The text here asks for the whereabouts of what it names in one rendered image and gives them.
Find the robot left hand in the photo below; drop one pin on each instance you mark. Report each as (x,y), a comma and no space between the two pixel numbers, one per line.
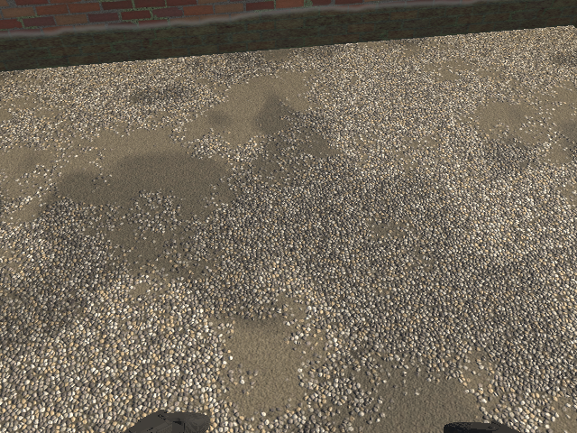
(177,422)

